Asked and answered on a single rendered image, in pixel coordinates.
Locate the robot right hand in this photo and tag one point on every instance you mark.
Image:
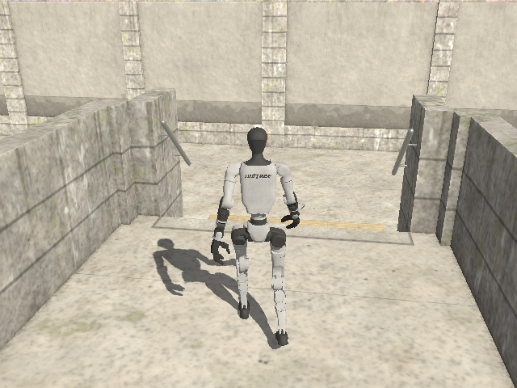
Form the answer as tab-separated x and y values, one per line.
295	221

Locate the robot left upper arm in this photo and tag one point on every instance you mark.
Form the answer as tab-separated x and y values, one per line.
229	184

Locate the robot right upper arm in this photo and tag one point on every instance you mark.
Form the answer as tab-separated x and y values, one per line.
282	169

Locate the robot left thigh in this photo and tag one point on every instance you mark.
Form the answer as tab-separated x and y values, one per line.
239	239

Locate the robot left hand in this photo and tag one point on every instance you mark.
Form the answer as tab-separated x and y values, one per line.
214	250

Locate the humanoid robot torso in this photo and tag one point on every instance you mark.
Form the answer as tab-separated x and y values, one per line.
258	185

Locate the robot right forearm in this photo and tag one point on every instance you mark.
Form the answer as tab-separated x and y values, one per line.
293	209

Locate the robot left forearm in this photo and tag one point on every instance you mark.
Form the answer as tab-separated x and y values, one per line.
221	222

